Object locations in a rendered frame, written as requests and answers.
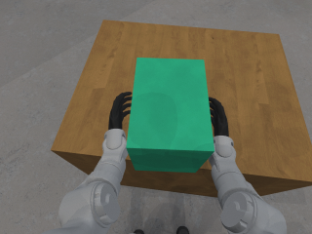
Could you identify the robot left upper arm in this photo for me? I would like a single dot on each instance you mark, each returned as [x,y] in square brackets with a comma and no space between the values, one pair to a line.
[88,210]

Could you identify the left robot hand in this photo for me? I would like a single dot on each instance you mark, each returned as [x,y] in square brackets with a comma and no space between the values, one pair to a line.
[117,115]

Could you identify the robot right upper arm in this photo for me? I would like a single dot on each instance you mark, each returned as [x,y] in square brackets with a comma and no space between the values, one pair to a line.
[243,213]

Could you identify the right robot hand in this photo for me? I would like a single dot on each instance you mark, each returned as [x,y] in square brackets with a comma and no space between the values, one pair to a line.
[219,119]

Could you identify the left robot forearm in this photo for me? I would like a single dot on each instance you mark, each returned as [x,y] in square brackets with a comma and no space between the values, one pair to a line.
[112,164]

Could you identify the carton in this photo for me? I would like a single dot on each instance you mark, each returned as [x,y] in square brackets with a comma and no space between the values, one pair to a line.
[170,126]

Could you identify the right robot forearm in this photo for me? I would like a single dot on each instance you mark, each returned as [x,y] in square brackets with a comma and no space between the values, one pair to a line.
[226,175]

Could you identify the pedestal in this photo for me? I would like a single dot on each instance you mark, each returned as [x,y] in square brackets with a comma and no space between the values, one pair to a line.
[247,72]

